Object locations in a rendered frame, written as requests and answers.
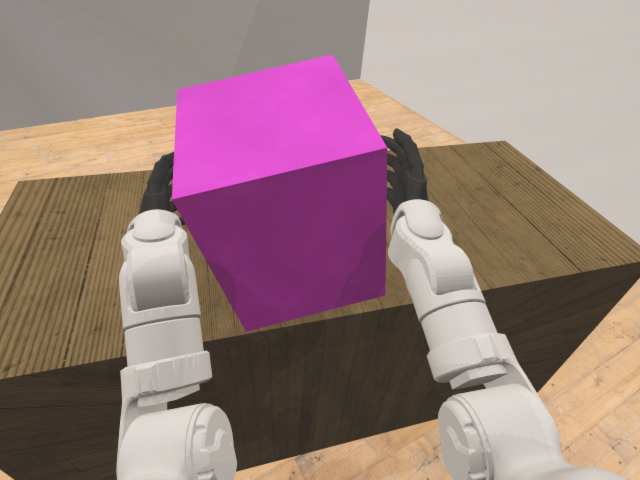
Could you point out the robot left upper arm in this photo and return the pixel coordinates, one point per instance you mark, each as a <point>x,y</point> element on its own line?
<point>188,443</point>

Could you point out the robot right hand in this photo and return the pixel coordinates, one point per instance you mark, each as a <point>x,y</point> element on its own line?
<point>408,180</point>

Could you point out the robot right forearm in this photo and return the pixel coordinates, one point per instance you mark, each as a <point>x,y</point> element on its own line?
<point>465,348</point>

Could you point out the robot left hand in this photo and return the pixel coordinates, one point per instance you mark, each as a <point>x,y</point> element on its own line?
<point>158,192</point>

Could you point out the carton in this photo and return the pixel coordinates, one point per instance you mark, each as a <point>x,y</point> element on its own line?
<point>281,178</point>

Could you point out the robot right upper arm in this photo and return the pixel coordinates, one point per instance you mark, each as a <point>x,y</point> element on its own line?
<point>505,433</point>

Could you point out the pedestal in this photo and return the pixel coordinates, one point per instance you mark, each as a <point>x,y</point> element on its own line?
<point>549,266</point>

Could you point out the robot left forearm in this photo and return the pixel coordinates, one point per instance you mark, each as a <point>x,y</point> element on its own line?
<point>160,309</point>

